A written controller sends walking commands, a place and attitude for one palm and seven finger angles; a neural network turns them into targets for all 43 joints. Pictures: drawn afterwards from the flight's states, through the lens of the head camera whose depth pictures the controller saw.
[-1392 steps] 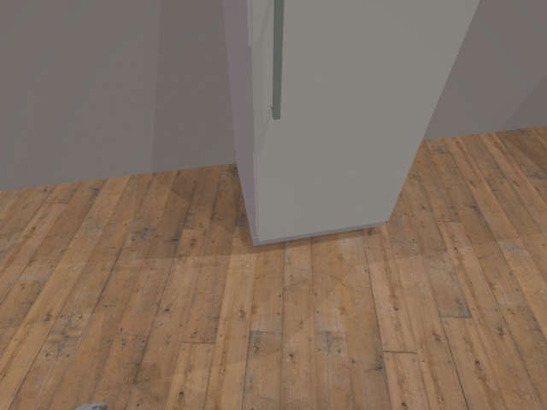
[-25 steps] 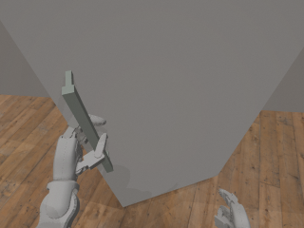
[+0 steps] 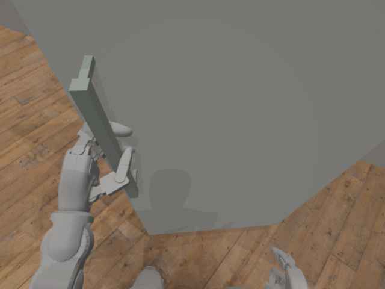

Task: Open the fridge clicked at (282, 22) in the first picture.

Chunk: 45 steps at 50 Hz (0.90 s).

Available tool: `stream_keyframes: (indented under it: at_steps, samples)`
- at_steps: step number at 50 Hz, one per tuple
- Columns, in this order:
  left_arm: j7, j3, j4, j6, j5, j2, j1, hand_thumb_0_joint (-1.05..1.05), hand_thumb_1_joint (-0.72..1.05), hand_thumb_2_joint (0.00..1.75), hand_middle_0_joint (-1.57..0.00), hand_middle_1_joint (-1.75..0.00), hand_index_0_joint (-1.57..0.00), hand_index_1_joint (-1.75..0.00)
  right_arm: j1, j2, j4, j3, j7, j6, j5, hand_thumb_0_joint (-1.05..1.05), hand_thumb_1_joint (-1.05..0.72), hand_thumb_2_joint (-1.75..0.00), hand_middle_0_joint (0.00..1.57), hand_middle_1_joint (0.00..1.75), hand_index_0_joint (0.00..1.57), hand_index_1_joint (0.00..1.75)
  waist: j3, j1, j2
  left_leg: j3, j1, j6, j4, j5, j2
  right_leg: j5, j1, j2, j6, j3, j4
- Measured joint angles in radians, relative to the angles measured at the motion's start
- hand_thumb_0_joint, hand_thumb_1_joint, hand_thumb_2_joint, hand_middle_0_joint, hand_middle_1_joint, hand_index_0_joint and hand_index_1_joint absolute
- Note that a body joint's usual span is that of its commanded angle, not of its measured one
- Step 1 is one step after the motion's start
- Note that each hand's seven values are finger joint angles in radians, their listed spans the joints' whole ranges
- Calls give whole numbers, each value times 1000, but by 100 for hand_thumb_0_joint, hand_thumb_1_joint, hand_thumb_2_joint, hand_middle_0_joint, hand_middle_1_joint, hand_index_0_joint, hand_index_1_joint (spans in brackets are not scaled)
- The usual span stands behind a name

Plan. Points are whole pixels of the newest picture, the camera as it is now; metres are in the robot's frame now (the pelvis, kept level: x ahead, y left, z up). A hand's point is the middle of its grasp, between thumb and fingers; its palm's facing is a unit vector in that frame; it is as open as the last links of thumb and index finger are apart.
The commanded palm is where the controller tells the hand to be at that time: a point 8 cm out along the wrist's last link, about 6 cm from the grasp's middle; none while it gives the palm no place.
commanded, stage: walk backward, drawing the door open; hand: left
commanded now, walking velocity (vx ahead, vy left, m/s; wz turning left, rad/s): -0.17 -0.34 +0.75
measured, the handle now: (117, 147) +0.33 +0.14 +0.13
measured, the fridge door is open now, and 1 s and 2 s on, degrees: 31 54 73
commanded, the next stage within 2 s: stop walking and hold the door back in 1.40 s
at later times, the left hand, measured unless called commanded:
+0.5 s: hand (143, 235) +0.19 +0.08 +0.14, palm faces +0.53 -0.82 -0.23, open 6.0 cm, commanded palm +0.13 +0.10 +0.15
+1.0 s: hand out of the picture +0.09 +0.02 +0.14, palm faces +0.83 -0.46 -0.32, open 6.3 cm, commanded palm +0.03 +0.02 +0.15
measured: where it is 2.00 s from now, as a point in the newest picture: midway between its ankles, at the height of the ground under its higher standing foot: outside the picture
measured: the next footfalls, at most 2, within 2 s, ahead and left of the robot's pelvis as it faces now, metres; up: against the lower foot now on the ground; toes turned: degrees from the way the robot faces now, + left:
left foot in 0.12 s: +0.03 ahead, +0.09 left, +0.00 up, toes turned +9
right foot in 0.36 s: +0.13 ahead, -0.29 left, +0.00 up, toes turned +19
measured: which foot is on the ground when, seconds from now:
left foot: up 0.00-0.10, down 0.12-0.36, up 0.38-0.56, down 0.58-0.88, up 0.90-1.00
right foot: down 0.00-0.12, up 0.14-0.34, down 0.36-0.58, up 0.60-0.86, down 0.88-1.00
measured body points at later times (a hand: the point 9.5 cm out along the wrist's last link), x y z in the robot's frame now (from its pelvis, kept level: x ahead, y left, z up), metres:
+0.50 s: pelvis +0.00 -0.18 +0.00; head +0.06 -0.15 +0.44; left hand +0.15 +0.12 +0.15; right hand +0.27 -0.31 -0.10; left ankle -0.05 -0.06 -0.66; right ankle +0.10 -0.30 -0.73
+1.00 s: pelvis +0.03 -0.33 +0.01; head +0.07 -0.31 +0.45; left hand +0.05 +0.04 +0.16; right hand +0.30 -0.40 -0.10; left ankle -0.05 -0.21 -0.65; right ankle +0.15 -0.40 -0.73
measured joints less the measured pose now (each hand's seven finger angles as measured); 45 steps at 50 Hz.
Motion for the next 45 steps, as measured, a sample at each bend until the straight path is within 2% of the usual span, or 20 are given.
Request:
stream_keyframes:
  at_steps: [3,5,6,9,11,14,17,18,19,21,24,27,29,31,33,35,41,43,44,45]
  samples:
    - [-26,-13,12,9,5,-18,-17,-3,66,81,-45,-140,-31,-138,-28,-28,-4,-24,-29,-1,2,2,-91,-90,21,30,20,30,12,-4,-14,164,-35,25,238,-150,-29,-31,21,-28,-17,-68,15]
    - [-39,-23,9,8,5,-26,-24,-2,66,81,-45,-140,-32,-139,-37,-45,-24,-27,-44,-11,0,2,-91,-90,20,30,20,30,8,6,-45,262,20,29,170,-120,-46,-45,2,-53,-31,-97,57]
    - [-38,-24,1,6,4,-32,-23,-2,66,82,-45,-140,-32,-138,-42,-61,-44,-24,-48,-18,-1,2,-91,-90,20,30,20,30,0,15,-44,278,73,44,51,8,-45,-47,-45,-55,-33,-108,135]
    - [-25,-6,20,-16,9,-4,-71,-3,66,82,-45,-140,-32,-138,-93,-49,-61,-41,-40,-26,-6,1,-91,-90,20,30,20,30,46,16,-66,229,126,47,-47,-27,-44,-167,-186,-8,14,-24,454]
    - [-21,8,42,-12,22,13,-95,-3,66,82,-45,-140,-32,-138,-112,-39,-67,-36,-32,-22,-11,1,-91,-90,20,30,20,30,76,12,-57,163,143,22,-106,27,-25,-185,-242,22,30,7,535]
    - [-18,15,67,6,23,11,-107,-2,67,81,-45,-140,-32,-139,-107,-44,-78,-31,-19,-26,-2,1,-91,-90,20,30,20,30,75,25,-1,64,144,-1,-175,86,27,-98,-234,10,33,19,385]
    - [-13,27,71,32,4,23,-99,-2,68,81,-45,-140,-32,-138,-73,-40,-103,-20,-19,-15,16,1,-91,-90,20,30,20,30,40,37,27,15,99,7,-144,60,67,-52,-108,-20,36,30,119]
    - [-9,41,59,42,-1,39,-93,-2,67,82,-45,-140,-31,-138,-59,-31,-111,-14,-19,-10,21,1,-91,-90,20,30,20,30,16,41,3,19,64,17,-94,12,57,-47,-55,-49,26,44,12]
    - [-5,63,48,43,-4,45,-88,-3,67,82,-45,-140,-30,-137,-65,-28,-110,-8,-18,-5,24,1,-91,-90,20,30,20,30,6,53,-16,32,15,22,11,-68,50,54,-59,-68,39,39,-20]
    - [4,94,31,45,-5,21,-77,-3,67,82,-45,-140,-30,-136,-103,-46,-86,-12,-20,10,23,1,-91,-90,20,30,20,30,31,46,2,59,-68,36,295,-202,30,69,-85,-65,51,9,64]
    - [-2,108,8,52,-14,6,-38,-3,67,82,-45,-140,-31,-137,-109,-55,-70,-27,-30,39,26,1,-91,-90,20,30,20,30,51,32,-12,188,-79,35,495,-276,-13,30,-64,-93,36,-28,81]
    - [-8,97,-19,51,-21,13,-4,-2,68,82,-45,-140,-33,-137,-72,-59,-86,-25,-44,48,21,1,-91,-90,20,30,20,30,34,8,-36,310,21,30,294,-248,-36,27,-58,-126,26,-88,72]
    - [-10,87,-48,49,-25,21,13,-2,67,82,-45,-140,-34,-137,-35,-70,-115,-21,-51,41,17,1,-91,-90,20,30,20,30,0,6,-30,344,122,50,42,-101,-39,3,-109,-129,19,-123,141]
    - [-9,88,-36,25,-20,43,-14,-3,66,82,-45,-140,-34,-137,-27,-46,-105,-26,-55,23,12,1,-91,-90,20,30,21,31,25,17,-59,329,127,95,28,-87,-47,-136,-172,-103,35,-64,325]
    - [-10,95,-5,13,-4,58,-32,-3,66,82,-45,-140,-34,-137,-27,-19,-73,-14,-43,17,7,1,-91,-90,20,30,21,31,50,24,-72,291,150,83,-14,-54,-40,-171,-214,-51,47,-18,482]
    - [-11,96,29,18,7,61,-40,-3,66,81,-45,-140,-35,-138,-16,-8,-53,-1,-31,11,8,1,-91,-90,20,30,21,31,53,28,-49,237,174,56,-93,5,-18,-146,-235,-20,52,-21,529]
    - [10,119,118,42,-33,52,-20,-3,66,80,-45,-140,-35,-137,16,-26,-59,21,-21,5,27,1,-91,-90,20,30,21,31,-1,48,51,127,175,-1,-205,95,41,-112,-125,-13,49,-8,234]
    - [18,156,129,54,-48,73,-15,-4,65,80,-45,-140,-33,-136,60,-32,-90,44,-14,-15,17,1,-91,-90,20,30,25,32,-25,52,43,106,139,-4,-155,74,35,-23,-30,-27,49,-1,36]
    - [22,190,123,57,-53,98,-10,-5,63,80,-45,-140,-32,-136,78,-27,-103,59,-7,-21,17,1,-91,-90,20,30,27,34,-42,56,3,117,102,4,-90,10,12,48,1,-58,33,17,-51]
    - [26,220,129,48,-50,94,-12,-6,62,80,-45,-140,-31,-136,63,-37,-95,62,-6,-16,18,1,-90,-90,20,30,29,34,-37,59,5,108,54,13,24,-85,7,71,-22,-53,25,18,-28]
